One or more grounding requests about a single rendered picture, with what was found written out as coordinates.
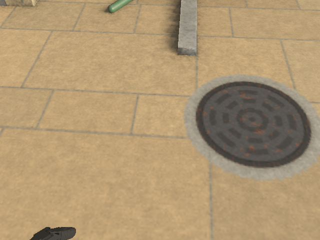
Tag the left robot hand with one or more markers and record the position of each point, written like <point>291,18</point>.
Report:
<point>58,233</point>

